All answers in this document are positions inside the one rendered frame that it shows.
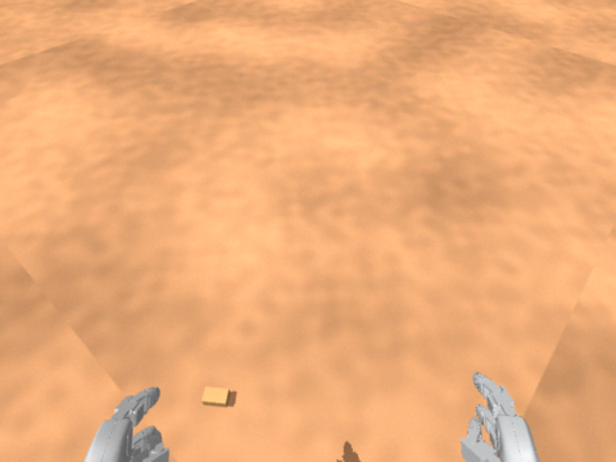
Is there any right robot hand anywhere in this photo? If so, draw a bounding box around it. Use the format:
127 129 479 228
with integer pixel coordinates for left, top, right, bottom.
461 372 539 462

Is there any small box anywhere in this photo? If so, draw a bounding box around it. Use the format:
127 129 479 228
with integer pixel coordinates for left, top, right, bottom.
201 387 231 407

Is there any left robot hand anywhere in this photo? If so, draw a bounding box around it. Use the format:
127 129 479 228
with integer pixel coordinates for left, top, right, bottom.
84 387 169 462

